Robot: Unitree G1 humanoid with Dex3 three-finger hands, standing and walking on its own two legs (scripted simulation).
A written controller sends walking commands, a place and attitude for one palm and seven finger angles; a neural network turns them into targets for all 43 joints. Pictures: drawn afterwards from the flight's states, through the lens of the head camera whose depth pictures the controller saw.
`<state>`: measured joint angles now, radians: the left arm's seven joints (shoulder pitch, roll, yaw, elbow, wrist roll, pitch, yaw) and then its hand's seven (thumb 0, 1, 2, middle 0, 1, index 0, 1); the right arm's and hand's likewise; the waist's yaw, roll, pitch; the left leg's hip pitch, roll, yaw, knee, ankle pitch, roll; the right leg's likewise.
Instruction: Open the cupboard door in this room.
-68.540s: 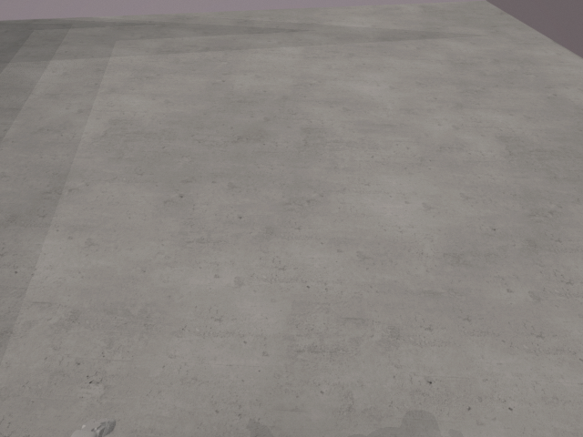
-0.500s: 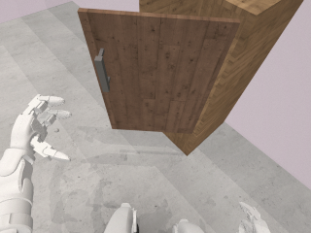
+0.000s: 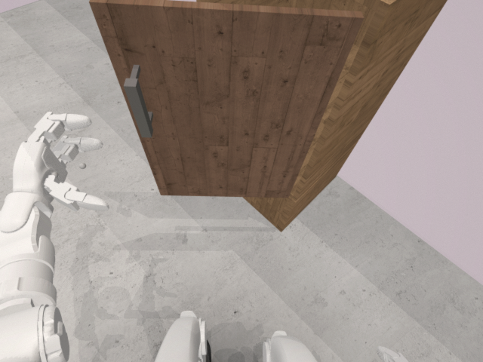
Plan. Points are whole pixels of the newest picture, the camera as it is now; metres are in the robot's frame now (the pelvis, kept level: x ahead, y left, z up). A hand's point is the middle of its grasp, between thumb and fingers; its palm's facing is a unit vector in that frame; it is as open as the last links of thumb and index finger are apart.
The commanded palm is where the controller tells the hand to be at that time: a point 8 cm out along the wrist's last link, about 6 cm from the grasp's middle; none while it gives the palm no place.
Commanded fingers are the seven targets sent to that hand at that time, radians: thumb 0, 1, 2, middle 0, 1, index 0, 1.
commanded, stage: move the hooked fingers beside the handle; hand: left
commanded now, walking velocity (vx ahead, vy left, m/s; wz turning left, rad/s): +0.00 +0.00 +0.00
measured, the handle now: (141, 103) +0.56 +0.20 +0.05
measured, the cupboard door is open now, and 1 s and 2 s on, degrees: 45 45 45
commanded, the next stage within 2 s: slide the fingers in behind the handle in 1.50 s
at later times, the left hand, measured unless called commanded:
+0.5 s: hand (90, 134) +0.47 +0.27 +0.06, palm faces +0.03 -1.00 -0.02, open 14.0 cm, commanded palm +0.46 +0.30 +0.05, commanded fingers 0.00 -0.50 0.30 -0.30 -1.20 -0.30 -1.20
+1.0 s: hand (95, 124) +0.50 +0.27 +0.05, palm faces +0.04 -1.00 -0.02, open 14.0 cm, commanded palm +0.49 +0.30 +0.05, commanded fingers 0.00 -0.50 0.30 -0.30 -1.20 -0.30 -1.20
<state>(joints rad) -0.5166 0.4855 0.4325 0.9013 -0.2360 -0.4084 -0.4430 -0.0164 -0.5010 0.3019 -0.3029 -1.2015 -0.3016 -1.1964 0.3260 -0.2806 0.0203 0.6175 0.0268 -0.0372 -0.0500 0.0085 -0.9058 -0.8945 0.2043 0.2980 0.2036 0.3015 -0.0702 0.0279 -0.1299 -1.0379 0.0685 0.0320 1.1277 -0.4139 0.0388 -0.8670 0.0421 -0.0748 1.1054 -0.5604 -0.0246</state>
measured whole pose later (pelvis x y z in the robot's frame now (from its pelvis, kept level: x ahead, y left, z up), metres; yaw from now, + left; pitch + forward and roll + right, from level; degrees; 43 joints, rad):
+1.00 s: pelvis +0.00 +0.01 -0.02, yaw -2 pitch +25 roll -6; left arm -0.85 0.67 0.51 1.16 -0.13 -0.39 -0.41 -0.02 -0.50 0.30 -0.30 -1.20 -0.30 -1.20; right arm 0.39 -0.28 0.04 0.64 0.00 0.08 -0.03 0.00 -0.91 -0.89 0.21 0.30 0.20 0.30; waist -0.16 0.04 -0.12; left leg -1.22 0.09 0.02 1.21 -0.44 0.06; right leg -1.03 0.06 -0.08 1.15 -0.56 -0.01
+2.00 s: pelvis +0.00 +0.01 -0.02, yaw -2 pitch +25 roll -6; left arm -0.86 0.62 0.46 1.16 -0.13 -0.40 -0.36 -0.02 -0.50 0.30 -0.30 -1.20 -0.30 -1.20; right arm 0.36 -0.27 0.04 0.64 0.00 0.07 -0.02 0.00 -0.91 -0.89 0.20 0.30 0.20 0.30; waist -0.16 0.04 -0.13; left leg -1.22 0.09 0.01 1.22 -0.44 0.05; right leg -1.03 0.07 -0.09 1.16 -0.57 -0.02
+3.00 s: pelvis +0.01 -0.01 -0.02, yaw -1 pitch +23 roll -4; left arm -0.82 0.47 0.39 1.13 -0.11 -0.46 -0.21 -0.02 -0.50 0.30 -0.30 -1.20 -0.30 -1.20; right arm 0.35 -0.26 0.02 0.65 -0.01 0.08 0.00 0.00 -0.91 -0.89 0.20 0.30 0.20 0.30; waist -0.15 0.04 -0.14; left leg -1.17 0.09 0.01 1.20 -0.44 0.02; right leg -0.99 0.07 -0.08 1.17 -0.59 -0.04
